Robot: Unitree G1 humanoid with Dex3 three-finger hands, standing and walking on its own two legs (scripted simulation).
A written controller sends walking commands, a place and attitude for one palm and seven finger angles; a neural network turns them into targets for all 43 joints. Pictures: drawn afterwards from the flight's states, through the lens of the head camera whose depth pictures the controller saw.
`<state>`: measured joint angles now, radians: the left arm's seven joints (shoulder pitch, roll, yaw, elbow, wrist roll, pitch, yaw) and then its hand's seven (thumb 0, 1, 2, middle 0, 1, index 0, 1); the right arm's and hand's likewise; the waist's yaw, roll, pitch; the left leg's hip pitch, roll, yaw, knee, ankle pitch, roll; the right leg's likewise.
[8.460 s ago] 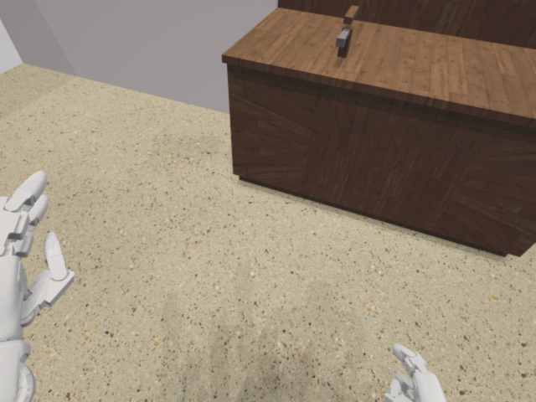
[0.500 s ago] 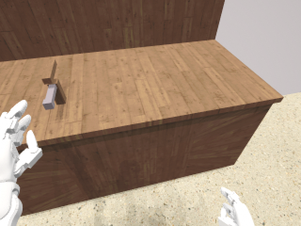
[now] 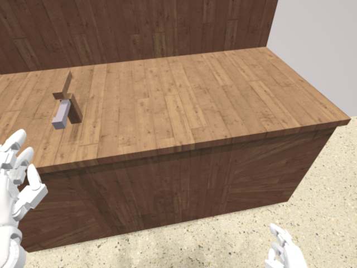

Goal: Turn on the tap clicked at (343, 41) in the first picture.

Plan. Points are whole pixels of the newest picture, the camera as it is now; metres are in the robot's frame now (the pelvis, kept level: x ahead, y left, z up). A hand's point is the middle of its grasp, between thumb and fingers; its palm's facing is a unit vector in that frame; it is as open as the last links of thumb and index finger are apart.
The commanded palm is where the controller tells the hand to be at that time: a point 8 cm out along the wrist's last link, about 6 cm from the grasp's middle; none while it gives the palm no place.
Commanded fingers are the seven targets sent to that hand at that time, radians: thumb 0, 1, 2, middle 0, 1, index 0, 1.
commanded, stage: turn the palm inward beside the body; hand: left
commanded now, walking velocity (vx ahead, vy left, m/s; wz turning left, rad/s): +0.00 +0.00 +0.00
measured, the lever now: (59, 122) +0.45 +0.42 +0.07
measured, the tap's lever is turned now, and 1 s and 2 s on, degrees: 0 0 0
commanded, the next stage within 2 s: reach beside the lever's end, fingers flat in 1.34 s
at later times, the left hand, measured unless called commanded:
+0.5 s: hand (44, 203) +0.18 +0.26 +0.14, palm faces +0.48 -0.87 -0.13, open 7.4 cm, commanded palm +0.12 +0.30 +0.15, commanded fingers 0.00 0.90 0.90 -0.20 -0.30 -0.20 -0.30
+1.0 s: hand (49, 212) +0.16 +0.25 +0.13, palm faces +0.49 -0.87 -0.08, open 7.4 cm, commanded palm +0.11 +0.29 +0.14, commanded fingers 0.00 0.90 0.90 -0.20 -0.30 -0.20 -0.30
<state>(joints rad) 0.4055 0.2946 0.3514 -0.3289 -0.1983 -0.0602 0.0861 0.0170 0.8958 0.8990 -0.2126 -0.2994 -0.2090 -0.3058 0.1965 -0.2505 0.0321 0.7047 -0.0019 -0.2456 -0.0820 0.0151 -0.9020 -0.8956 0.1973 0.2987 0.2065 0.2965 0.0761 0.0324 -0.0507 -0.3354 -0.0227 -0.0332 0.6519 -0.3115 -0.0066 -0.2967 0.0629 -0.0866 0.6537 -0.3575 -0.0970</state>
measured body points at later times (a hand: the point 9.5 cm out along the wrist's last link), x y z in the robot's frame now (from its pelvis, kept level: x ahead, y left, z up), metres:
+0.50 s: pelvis -0.01 +0.02 +0.00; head -0.04 +0.00 +0.45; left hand +0.15 +0.30 +0.15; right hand +0.19 -0.19 -0.07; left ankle +0.02 +0.13 -0.72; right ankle +0.00 -0.05 -0.72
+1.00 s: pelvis -0.02 +0.01 +0.00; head -0.04 -0.01 +0.45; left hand +0.13 +0.29 +0.14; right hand +0.19 -0.19 -0.07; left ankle +0.02 +0.13 -0.72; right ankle +0.00 -0.05 -0.72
